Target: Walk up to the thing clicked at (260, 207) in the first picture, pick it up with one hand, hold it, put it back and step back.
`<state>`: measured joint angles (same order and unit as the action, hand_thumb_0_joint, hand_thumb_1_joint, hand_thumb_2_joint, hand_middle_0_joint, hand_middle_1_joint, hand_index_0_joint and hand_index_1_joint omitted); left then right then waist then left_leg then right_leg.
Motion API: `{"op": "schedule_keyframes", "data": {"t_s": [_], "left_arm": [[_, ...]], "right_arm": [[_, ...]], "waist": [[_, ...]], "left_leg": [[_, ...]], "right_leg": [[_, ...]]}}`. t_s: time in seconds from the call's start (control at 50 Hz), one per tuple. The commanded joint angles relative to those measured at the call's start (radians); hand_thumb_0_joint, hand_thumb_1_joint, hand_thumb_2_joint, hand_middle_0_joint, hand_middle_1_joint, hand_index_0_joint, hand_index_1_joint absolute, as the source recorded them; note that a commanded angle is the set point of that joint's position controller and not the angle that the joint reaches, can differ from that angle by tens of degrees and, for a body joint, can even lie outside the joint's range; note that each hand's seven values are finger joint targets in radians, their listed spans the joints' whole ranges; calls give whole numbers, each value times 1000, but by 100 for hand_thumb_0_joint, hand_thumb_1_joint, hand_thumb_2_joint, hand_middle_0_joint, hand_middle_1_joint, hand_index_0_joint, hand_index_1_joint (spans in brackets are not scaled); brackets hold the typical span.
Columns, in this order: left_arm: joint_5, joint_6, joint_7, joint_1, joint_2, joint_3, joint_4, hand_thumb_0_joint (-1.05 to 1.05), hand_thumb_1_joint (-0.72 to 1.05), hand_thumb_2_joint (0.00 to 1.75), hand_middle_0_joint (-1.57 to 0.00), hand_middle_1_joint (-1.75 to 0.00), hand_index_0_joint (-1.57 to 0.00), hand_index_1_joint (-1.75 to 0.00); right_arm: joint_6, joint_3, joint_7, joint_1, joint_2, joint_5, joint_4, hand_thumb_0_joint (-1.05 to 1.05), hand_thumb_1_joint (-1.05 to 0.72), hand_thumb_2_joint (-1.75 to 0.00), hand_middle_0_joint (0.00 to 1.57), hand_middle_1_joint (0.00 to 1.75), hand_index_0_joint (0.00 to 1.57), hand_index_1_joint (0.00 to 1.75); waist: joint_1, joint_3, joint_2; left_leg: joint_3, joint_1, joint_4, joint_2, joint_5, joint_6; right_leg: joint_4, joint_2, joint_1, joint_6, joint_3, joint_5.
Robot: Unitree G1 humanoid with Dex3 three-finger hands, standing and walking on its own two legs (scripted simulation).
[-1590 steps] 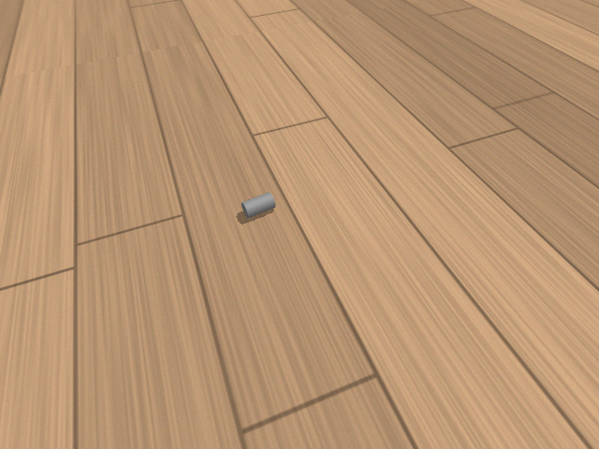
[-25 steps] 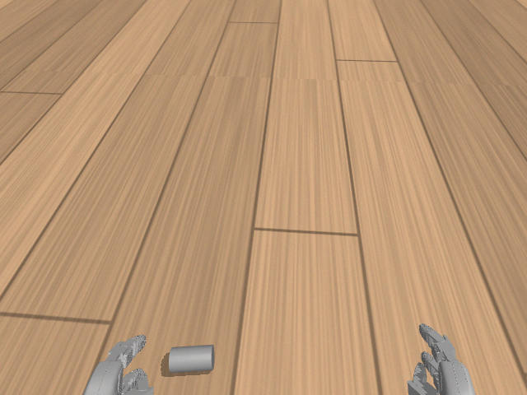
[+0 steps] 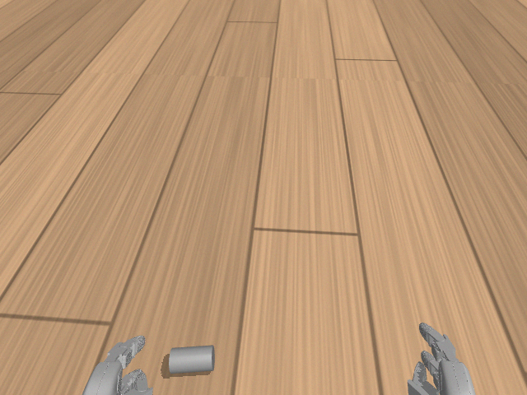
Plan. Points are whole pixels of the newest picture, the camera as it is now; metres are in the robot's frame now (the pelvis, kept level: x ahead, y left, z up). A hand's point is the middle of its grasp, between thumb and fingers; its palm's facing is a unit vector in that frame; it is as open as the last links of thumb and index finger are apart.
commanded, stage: stand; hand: left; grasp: from above
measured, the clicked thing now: (192, 359) +0.39 +0.25 -0.67
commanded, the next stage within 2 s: none
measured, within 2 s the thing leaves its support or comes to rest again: neither
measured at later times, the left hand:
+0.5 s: hand out of the picture +0.05 +0.25 -0.11, palm faces +0.04 -0.94 -0.33, open 7.4 cm
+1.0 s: hand out of the picture +0.05 +0.24 -0.10, palm faces +0.03 -0.94 -0.33, open 7.4 cm
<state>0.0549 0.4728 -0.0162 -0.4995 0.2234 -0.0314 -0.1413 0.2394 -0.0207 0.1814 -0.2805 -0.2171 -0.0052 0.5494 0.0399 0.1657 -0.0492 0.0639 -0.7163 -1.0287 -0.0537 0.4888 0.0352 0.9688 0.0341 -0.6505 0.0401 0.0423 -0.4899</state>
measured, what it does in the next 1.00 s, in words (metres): rises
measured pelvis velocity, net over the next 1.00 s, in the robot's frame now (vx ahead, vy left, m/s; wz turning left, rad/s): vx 0.00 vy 0.00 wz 0.00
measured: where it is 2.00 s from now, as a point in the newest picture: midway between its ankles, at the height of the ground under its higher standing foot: outside the picture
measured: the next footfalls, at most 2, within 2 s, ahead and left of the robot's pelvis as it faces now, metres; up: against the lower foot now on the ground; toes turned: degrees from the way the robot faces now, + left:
none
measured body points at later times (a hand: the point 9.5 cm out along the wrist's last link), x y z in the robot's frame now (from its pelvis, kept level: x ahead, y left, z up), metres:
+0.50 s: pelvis +0.01 +0.01 +0.05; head +0.02 +0.02 +0.50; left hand +0.05 +0.30 -0.09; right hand +0.07 -0.27 -0.08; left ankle +0.01 +0.14 -0.68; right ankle +0.00 -0.15 -0.68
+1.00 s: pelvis +0.00 +0.00 +0.07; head -0.01 +0.00 +0.52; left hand +0.05 +0.29 -0.07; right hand +0.07 -0.28 -0.07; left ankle +0.01 +0.14 -0.68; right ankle +0.00 -0.15 -0.68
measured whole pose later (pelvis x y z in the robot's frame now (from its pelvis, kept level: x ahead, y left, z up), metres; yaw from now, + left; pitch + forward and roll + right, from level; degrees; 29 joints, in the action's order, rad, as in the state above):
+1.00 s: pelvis +0.00 +0.00 +0.07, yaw +0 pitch -4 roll +0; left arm -0.03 0.00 -0.03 -0.15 0.30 -0.04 1.13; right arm -0.01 0.04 0.02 -0.14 -0.30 0.03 1.12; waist -0.01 -0.06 -0.01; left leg 0.02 -0.13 -0.41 -0.02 0.20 0.02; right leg 0.38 0.07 -0.09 0.05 0.03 -0.22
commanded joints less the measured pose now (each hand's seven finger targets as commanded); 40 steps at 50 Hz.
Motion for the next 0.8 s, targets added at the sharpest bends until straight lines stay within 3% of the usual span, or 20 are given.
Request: {"op": "schedule_keyframes", "data": {"t_s": [0.0,0.02,0.06,0.12,0.14,0.18,0.26,0.32,0.4,0.42,0.56,0.62,0.68,0.74,0.78], "left_arm": [[-128,-337,-43,206,217,-78,330,0,90,90,-20,-30,-20,-30],[-127,-369,-37,200,235,-74,369,0,90,90,-20,-30,-20,-30],[-127,-408,-30,237,231,-59,461,0,90,90,-20,-30,-20,-30],[-105,-417,-28,288,220,-66,585,0,90,90,-20,-30,-20,-30],[-108,-426,-29,291,224,-62,631,0,90,90,-20,-30,-20,-30],[-110,-444,-30,327,225,-65,704,0,90,90,-20,-30,-20,-30],[-102,-462,-30,325,215,-66,834,0,90,90,-20,-30,-20,-30],[-94,-473,-30,304,215,-65,920,0,90,90,-20,-30,-20,-30],[-87,-472,-31,305,212,-60,1014,0,90,90,-20,-30,-20,-30],[-87,-472,-31,295,216,-58,1040,0,90,90,-20,-30,-20,-30],[-84,-477,-31,316,234,-48,1143,0,90,90,-20,-30,-20,-30],[-88,-475,-31,335,243,-47,1167,0,90,90,-20,-30,-20,-30],[-88,-481,-30,337,241,-43,1190,0,90,90,-20,-30,-20,-30],[-86,-481,-28,341,242,-40,1206,0,90,90,-20,-30,-20,-30],[-87,-483,-28,347,248,-39,1211,0,90,90,-20,-30,-20,-30]], "right_arm": [[-95,99,-75,121,-250,114,84,0,-90,-90,20,30,20,30],[-120,103,-91,113,-247,121,60,0,-90,-90,20,30,20,30],[-132,102,-130,112,-230,88,110,0,-90,-90,20,30,20,30],[-148,107,-162,129,-217,52,152,0,-90,-90,20,30,20,30],[-158,111,-167,141,-213,51,175,0,-90,-90,20,30,20,30],[-171,112,-169,132,-211,54,209,0,-90,-90,20,30,20,30],[-184,120,-165,137,-232,60,262,0,-90,-90,20,30,20,30],[-186,117,-156,132,-239,54,304,0,-90,-90,20,30,20,30],[-195,113,-144,126,-254,47,353,0,-90,-90,20,30,20,30],[-200,112,-143,129,-250,45,368,0,-90,-90,20,30,20,30],[-211,105,-138,114,-252,33,442,0,-90,-90,20,30,20,30],[-216,103,-140,135,-255,31,455,0,-90,-90,20,30,20,30],[-216,99,-142,139,-245,31,471,0,-90,-90,20,30,20,30],[-221,100,-145,149,-252,32,485,0,-90,-90,20,30,20,30],[-223,98,-148,160,-249,30,490,0,-90,-90,20,30,20,30]], "waist": [[-80,-74,138],[-58,-81,150],[-59,-9,59],[-73,-47,92],[-76,-75,121],[-58,-71,119],[-69,-121,1],[-73,-104,8],[-67,-122,-15],[-69,-141,6],[-53,-163,39],[-52,-196,35],[-50,-195,52],[-49,-212,42],[-51,-219,58]], "left_leg": [[-42,180,222,17,-376,-101],[-46,190,219,38,-299,-97],[-28,300,243,31,-366,-97],[-18,320,298,35,-306,-92],[-20,318,307,38,-254,-90],[-21,367,328,31,-264,-92],[49,361,452,-12,-222,-99],[49,417,477,-25,-369,-93],[60,468,553,-45,-405,-89],[48,468,563,-37,-372,-83],[19,561,611,-37,-434,-67],[31,544,669,-41,-344,-62],[17,572,659,-42,-424,-58],[14,563,677,-37,-351,-54],[16,560,685,-37,-354,-52]], "right_leg": [[-229,43,234,-111,-95,212],[-275,52,190,-131,-132,158],[-219,63,272,-110,-126,307],[-272,59,261,-87,-106,211],[-323,68,258,-84,-113,163],[-347,79,262,-82,-121,183],[-349,45,320,-59,-56,192],[-378,48,385,-54,-52,301],[-432,52,443,-49,-46,339],[-462,55,448,-50,-50,331],[-561,77,499,-45,-64,396],[-592,72,504,-39,-55,335],[-614,85,517,-40,-63,374],[-645,82,518,-35,-62,325],[-655,81,521,-35,-58,320]]}}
